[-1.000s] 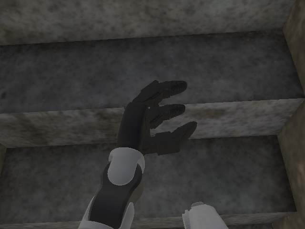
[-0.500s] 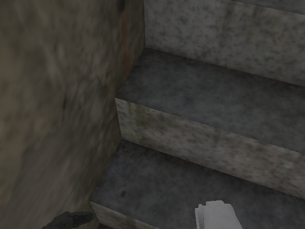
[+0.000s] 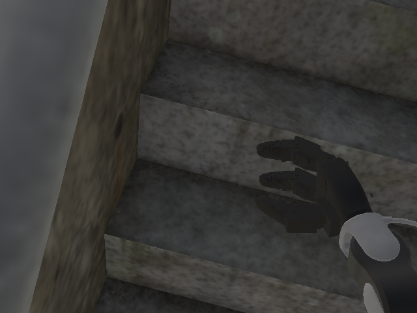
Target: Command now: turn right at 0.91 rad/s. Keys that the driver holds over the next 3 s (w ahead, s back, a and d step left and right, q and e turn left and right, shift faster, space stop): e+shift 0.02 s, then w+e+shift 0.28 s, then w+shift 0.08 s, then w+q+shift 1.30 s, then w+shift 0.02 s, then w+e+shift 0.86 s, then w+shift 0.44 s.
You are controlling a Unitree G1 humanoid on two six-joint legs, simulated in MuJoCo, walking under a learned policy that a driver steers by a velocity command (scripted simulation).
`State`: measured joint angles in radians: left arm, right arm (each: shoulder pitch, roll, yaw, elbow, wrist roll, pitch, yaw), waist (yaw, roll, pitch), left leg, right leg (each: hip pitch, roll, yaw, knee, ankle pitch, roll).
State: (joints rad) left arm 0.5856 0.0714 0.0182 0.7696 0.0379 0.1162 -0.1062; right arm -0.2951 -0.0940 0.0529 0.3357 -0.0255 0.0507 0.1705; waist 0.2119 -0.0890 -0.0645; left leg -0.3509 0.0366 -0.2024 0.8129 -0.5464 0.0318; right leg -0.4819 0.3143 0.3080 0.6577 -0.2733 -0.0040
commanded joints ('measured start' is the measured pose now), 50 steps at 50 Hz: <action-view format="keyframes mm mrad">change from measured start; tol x64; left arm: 1 157 296 47 9 -102 -3 -79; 50 -1034 119 -80 -331 -27 -168 147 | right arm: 1 -52 -298 -157 -94 -55 2 -61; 50 602 -57 -164 228 27 55 -319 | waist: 1 -169 331 18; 16 305 160 48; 41 -654 -184 -343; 45 -192 636 -216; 50 -505 -406 188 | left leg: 1 400 196 -29 -220 431 -78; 13 417 288 500 -426 634 15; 18 -505 -63 177 1197 253 21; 29 -1261 -145 -66 1802 495 96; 40 -149 -209 462 750 65 195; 45 -668 -159 -48 -186 669 413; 48 -1291 -284 16 288 365 154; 50 -499 -357 89 835 -16 74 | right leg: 1 -245 -95 167 -18 77 -20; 7 -331 -78 -103 1303 -132 -58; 24 208 -534 332 -370 -336 -53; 32 163 -464 -369 -368 283 256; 41 632 -382 -831 -192 2427 378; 45 470 -225 -374 977 211 196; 50 -5 -530 -514 -746 989 17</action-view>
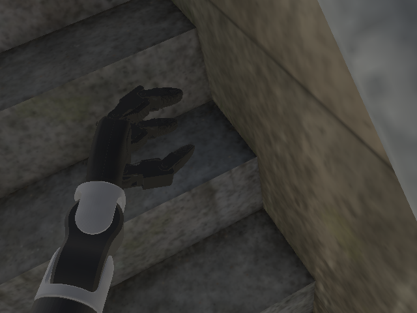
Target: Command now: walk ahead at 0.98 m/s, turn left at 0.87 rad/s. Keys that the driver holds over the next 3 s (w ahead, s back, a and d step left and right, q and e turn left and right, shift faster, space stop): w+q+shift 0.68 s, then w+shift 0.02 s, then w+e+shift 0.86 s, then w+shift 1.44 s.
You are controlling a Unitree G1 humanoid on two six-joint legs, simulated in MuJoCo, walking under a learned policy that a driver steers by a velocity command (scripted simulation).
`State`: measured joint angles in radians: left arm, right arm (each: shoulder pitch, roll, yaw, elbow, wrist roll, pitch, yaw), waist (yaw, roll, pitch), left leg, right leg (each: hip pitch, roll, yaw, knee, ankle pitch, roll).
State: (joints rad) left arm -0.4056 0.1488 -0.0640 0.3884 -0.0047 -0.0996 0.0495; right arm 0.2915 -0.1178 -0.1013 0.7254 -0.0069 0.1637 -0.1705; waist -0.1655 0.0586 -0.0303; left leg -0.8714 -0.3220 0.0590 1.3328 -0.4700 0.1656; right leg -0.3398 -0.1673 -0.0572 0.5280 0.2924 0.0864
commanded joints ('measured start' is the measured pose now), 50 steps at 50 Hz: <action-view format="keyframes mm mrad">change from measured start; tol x64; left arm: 1 -228 112 37 7 49 37 5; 50 341 -34 0 -2 49 131 -11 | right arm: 1 273 -148 -52 -123 -32 -35 40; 50 -33 -306 27 -13 -12 -285 111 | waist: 1 -288 -357 -80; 50 157 -21 82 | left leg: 1 318 -50 -141 650 -170 -100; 13 -779 403 -183 965 -19 -107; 25 265 260 141 141 -343 62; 29 264 253 -1002 -965 -682 140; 40 787 455 -649 -771 596 75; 50 660 519 -340 -1210 98 12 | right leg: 1 -213 -84 -213 -503 704 -119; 9 703 -314 -211 -198 584 -139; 12 877 -405 -89 -269 -406 -285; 20 437 -392 -206 -391 -863 -162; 26 210 -148 -399 149 557 -232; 28 -281 123 -141 839 -538 -107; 50 -1202 123 82 1634 -633 -137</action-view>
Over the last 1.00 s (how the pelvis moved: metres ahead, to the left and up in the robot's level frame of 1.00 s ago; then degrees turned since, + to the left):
0.13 -0.24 0.12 -14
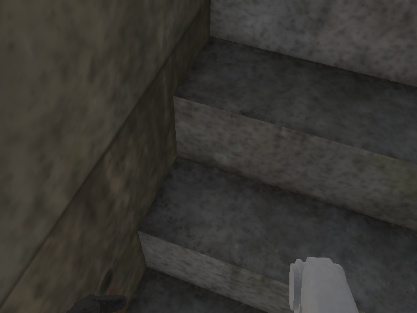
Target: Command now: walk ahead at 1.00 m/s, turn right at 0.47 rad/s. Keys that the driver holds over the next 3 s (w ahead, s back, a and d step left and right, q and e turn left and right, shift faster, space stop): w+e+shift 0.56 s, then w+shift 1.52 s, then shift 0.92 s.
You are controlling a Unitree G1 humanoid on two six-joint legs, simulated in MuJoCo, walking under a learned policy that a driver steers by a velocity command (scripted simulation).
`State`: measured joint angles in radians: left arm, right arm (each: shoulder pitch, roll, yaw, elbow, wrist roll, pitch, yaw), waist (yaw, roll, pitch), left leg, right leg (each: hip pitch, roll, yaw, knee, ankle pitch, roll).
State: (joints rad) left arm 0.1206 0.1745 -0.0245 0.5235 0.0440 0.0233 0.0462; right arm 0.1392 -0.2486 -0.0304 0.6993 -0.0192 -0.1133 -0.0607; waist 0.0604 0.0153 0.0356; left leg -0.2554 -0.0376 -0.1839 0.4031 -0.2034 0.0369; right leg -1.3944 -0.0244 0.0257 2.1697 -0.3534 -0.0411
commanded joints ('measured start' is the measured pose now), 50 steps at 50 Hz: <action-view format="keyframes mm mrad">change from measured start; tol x64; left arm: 1 -193 -75 -42 -155 -6 10 -1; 50 158 41 79 67 -6 -20 -18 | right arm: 1 176 -196 -55 25 13 -9 -4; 50 -226 -50 -46 14 -47 -5 24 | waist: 1 -94 85 -22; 50 162 -87 18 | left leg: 1 123 313 -102 -352 -100 194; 11 252 376 285 46 1736 179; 15 -563 -16 156 1220 125 -8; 20 -820 -34 169 1958 -8 -37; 32 -1626 8 117 1880 -657 3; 39 33 -154 415 962 -276 -5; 42 453 118 -376 349 -198 290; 50 -240 231 68 164 -49 36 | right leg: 1 -171 -13 20 87 -105 -19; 11 979 162 -204 -881 -301 -137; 15 1258 -39 732 -1682 -286 -341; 37 1170 -170 9 -2118 1014 -109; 40 1243 -162 17 -1584 2166 -146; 42 644 278 165 -614 339 -48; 50 299 178 215 -6 139 -34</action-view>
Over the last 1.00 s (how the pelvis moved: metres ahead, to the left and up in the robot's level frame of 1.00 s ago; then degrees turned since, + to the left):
0.10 0.23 0.14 32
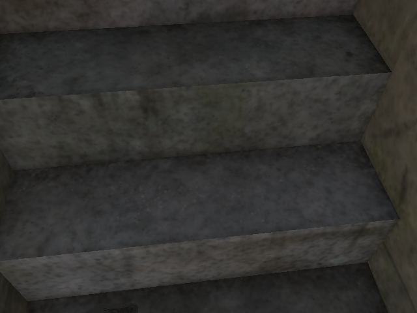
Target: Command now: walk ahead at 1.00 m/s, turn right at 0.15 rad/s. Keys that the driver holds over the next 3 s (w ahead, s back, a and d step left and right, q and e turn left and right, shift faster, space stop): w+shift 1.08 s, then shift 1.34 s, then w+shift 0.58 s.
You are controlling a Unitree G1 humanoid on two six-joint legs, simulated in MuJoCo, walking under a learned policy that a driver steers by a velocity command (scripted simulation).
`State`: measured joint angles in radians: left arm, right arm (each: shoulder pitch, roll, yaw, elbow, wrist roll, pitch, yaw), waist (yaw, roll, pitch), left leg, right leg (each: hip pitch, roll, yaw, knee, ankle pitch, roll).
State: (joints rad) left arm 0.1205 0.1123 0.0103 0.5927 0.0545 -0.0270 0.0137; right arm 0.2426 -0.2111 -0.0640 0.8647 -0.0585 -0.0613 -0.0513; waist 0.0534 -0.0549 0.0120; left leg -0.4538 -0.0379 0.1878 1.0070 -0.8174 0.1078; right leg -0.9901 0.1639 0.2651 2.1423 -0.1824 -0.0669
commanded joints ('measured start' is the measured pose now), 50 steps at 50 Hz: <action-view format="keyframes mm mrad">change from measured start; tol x64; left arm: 1 148 135 55 -12 -33 50 26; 50 358 179 30 227 29 -79 -16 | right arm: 1 -414 -119 -14 -174 -14 -58 5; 50 66 146 56 -215 28 -116 12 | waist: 1 216 53 29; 50 -48 -123 -356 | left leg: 1 -204 273 -322 -476 481 -20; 11 142 171 10 -71 1653 13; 15 -814 -179 -566 1532 181 6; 27 401 -7 -492 -62 219 189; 43 -195 124 -198 -770 608 150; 47 35 50 -137 114 1312 164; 50 -808 -136 -447 1383 473 62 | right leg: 1 17 -13 -68 -43 67 6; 8 -63 59 -307 -208 -269 -8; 14 764 -212 -384 -2154 691 -299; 15 1210 -484 336 -1634 1127 -356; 22 671 -423 -105 -2134 810 -133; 25 866 -426 -138 -1681 2405 -188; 29 215 151 -15 -86 115 11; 45 798 -131 -464 -1285 -86 -75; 50 1284 -471 184 -1523 891 -137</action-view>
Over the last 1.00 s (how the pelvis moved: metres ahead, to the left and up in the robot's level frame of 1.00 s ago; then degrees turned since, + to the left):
0.37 -0.16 0.34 -27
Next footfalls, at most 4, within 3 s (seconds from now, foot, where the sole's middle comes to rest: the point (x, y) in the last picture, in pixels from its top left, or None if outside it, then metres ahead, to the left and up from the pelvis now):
0.28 right None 0.13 -0.11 -0.70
0.50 left None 0.32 0.12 -0.48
0.96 right None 0.38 -0.10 -0.48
1.28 left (165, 202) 0.55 0.15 -0.27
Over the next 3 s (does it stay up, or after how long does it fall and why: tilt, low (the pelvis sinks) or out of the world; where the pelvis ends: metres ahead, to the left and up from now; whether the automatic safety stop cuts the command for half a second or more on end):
stays up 0.65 0.04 0.55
